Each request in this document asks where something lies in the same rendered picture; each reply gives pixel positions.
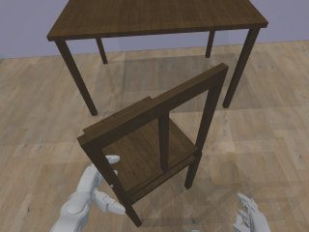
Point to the left robot forearm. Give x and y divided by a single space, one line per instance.
74 214

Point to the table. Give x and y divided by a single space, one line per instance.
99 19

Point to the right robot hand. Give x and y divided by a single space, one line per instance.
254 220

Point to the left robot hand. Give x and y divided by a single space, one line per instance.
90 179

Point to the chair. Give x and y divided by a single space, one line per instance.
151 147

